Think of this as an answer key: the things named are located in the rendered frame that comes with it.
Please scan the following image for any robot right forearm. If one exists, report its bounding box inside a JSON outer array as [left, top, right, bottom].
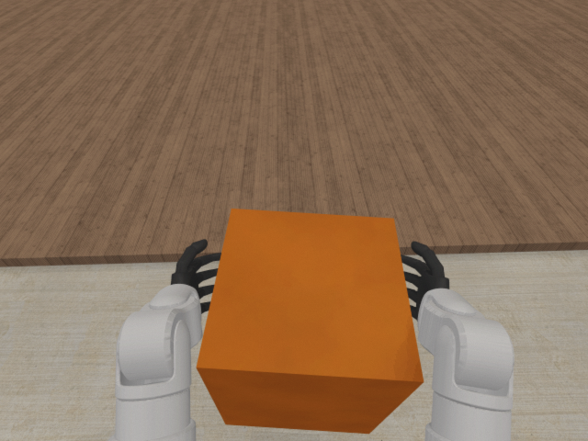
[[417, 288, 515, 441]]

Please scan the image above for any robot right hand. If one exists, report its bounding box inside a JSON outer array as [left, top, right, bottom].
[[401, 241, 449, 320]]

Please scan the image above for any carton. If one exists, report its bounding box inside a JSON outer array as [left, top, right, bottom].
[[197, 209, 424, 434]]

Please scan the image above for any robot left hand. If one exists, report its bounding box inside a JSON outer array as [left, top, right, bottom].
[[171, 239, 221, 314]]

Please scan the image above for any robot left forearm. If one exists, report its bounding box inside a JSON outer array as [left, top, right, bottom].
[[108, 284, 203, 441]]

